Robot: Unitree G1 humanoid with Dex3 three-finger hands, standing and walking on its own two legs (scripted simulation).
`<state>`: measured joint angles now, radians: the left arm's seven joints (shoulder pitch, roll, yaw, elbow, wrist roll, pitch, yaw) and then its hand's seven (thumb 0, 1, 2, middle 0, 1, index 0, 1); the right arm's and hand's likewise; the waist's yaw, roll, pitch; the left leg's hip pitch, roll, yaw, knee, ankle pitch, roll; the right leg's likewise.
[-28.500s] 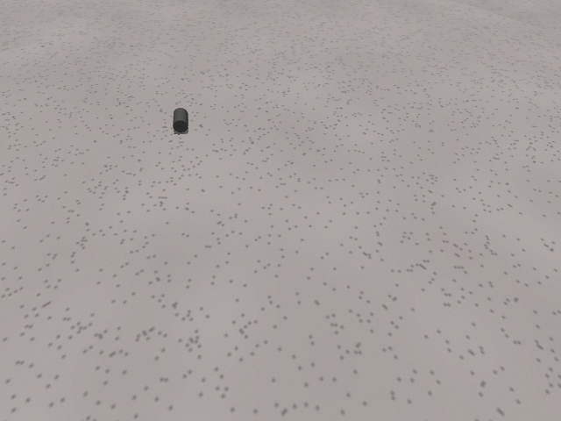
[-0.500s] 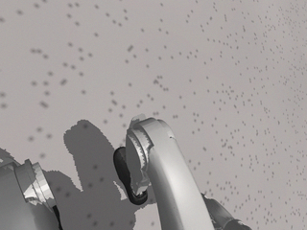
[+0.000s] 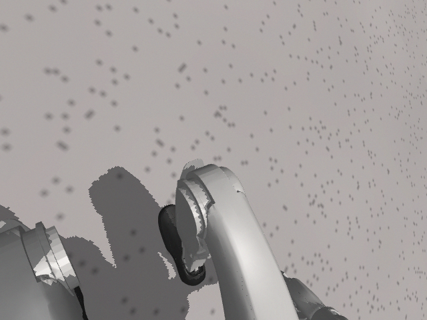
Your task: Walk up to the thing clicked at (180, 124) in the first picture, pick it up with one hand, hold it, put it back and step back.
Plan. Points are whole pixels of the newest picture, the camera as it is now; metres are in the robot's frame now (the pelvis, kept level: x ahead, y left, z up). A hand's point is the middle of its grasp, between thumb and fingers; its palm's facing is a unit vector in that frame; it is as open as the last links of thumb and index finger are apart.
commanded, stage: settle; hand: left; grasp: from above
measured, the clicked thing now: out of the picture +0.48 +0.35 -0.27
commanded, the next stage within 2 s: lift in 0.82 s
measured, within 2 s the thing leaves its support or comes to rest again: leaves its support in 0.24 s
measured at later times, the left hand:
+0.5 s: hand out of the picture +0.46 +0.36 -0.17, palm faces -0.41 -0.09 -0.91, open 10.8 cm
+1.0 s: hand out of the picture +0.46 +0.36 -0.11, palm faces -0.45 -0.10 -0.89, open 10.7 cm
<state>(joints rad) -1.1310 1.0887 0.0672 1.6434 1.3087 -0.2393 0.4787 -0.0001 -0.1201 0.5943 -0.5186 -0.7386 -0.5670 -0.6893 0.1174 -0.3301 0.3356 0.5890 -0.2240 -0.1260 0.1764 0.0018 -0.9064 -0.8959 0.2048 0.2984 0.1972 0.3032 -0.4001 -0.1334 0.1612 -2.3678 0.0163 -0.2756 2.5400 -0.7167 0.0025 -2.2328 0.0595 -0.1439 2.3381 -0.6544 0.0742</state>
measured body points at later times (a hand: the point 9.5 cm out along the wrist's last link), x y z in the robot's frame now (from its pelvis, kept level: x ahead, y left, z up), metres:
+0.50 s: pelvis +0.00 +0.00 +0.02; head +0.25 +0.13 +0.37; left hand +0.48 +0.36 -0.12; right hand +0.09 -0.27 -0.05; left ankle +0.06 +0.12 -0.27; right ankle +0.12 -0.13 -0.27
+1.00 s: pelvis -0.01 -0.01 +0.03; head +0.23 +0.11 +0.40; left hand +0.48 +0.36 -0.06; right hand +0.06 -0.28 -0.05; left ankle +0.06 +0.12 -0.27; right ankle +0.12 -0.13 -0.27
